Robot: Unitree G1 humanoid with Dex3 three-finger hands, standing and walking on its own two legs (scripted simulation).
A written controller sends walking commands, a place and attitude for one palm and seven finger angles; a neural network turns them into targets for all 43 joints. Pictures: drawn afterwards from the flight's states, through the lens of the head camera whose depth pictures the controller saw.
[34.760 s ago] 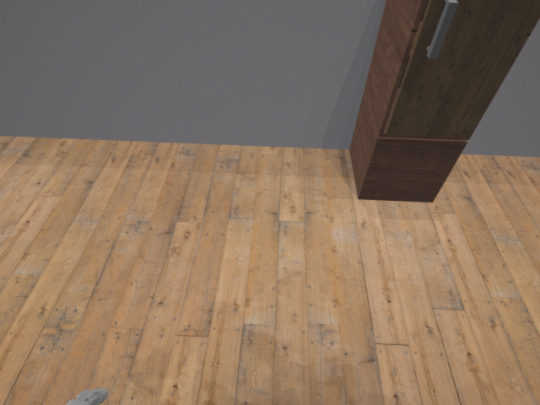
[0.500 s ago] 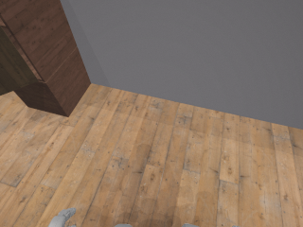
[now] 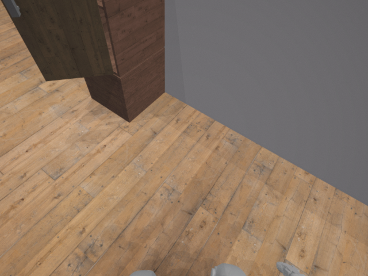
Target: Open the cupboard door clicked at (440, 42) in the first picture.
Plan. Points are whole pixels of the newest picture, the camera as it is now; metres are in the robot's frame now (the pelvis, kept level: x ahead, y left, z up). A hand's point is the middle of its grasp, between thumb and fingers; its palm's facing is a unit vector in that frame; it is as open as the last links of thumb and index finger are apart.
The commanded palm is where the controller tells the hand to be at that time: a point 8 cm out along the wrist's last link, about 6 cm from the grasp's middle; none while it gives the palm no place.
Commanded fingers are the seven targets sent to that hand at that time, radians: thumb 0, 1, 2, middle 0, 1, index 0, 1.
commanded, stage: turn to face it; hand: left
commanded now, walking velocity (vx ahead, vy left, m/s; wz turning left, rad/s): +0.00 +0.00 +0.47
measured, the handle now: out of the picture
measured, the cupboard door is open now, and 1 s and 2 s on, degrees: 50 50 50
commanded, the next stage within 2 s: take the last steps up to it in 0.42 s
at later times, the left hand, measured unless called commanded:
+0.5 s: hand out of the picture +0.04 +0.15 -0.16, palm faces +0.24 -0.95 -0.21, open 7.4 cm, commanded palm none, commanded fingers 0.00 0.90 0.90 -0.20 -0.30 -0.20 -0.30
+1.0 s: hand out of the picture +0.07 +0.19 -0.15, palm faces +0.40 -0.88 -0.24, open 7.4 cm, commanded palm none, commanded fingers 0.00 0.90 0.90 -0.20 -0.30 -0.20 -0.30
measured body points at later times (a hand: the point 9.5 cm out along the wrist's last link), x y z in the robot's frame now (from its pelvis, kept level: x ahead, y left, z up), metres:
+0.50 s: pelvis +0.01 -0.04 +0.01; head +0.06 -0.03 +0.45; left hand +0.02 +0.20 -0.14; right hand +0.14 -0.27 -0.14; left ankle -0.01 +0.08 -0.69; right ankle +0.02 -0.16 -0.73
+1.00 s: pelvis +0.07 -0.02 +0.00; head +0.10 -0.03 +0.45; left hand +0.05 +0.24 -0.13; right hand +0.16 -0.24 -0.16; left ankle +0.00 +0.08 -0.68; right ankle +0.11 -0.13 -0.73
